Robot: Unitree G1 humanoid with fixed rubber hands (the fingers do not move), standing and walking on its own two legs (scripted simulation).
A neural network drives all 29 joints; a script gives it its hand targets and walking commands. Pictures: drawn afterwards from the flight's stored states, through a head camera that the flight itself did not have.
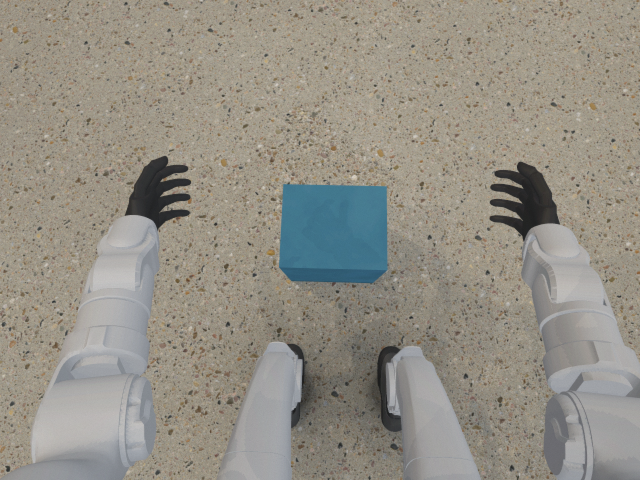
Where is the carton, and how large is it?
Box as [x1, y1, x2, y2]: [279, 184, 386, 282]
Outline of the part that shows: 283,184 279,267 291,280 372,282 386,270 386,186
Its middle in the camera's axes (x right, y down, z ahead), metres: +0.03 +0.01 +0.95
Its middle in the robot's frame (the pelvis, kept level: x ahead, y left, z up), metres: +0.48 +0.02 -0.55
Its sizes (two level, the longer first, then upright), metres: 0.225 0.183 0.278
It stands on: the floor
